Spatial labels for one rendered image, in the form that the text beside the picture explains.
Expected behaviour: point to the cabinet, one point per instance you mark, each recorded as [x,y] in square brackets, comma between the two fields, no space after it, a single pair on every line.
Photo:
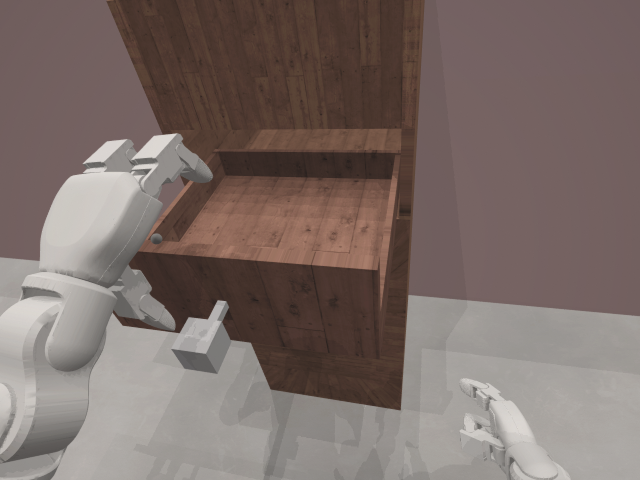
[301,75]

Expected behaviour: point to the robot right forearm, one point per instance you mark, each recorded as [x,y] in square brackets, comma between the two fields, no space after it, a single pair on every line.
[528,461]

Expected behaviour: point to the handle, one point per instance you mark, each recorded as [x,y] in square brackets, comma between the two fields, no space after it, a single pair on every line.
[203,343]

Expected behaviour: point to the robot left forearm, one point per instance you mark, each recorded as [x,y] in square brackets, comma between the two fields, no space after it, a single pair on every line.
[50,341]

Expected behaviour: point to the drawer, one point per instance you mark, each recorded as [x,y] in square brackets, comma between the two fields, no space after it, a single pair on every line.
[298,242]

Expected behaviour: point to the robot left hand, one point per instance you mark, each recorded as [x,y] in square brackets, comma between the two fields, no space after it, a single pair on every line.
[99,219]

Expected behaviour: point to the robot right hand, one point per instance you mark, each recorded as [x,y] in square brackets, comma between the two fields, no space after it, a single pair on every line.
[489,440]

